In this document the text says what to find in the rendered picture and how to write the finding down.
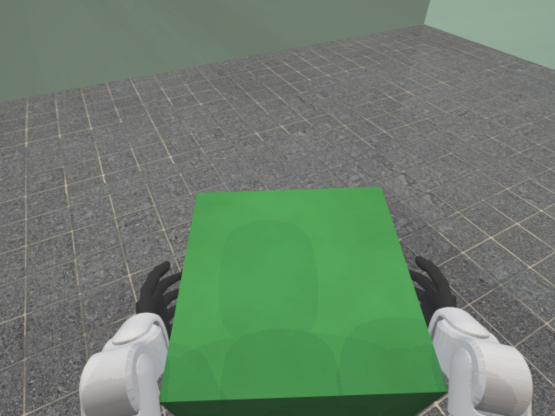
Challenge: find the carton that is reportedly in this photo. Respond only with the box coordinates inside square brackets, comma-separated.
[159, 186, 448, 416]

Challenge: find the left robot hand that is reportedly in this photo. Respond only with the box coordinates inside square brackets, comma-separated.
[136, 261, 182, 341]

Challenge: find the robot right forearm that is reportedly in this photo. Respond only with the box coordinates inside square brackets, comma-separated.
[428, 307, 533, 416]

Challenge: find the robot left forearm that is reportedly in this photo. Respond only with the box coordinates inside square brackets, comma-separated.
[79, 313, 169, 416]

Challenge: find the right robot hand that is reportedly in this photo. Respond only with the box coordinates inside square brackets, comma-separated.
[408, 256, 457, 327]

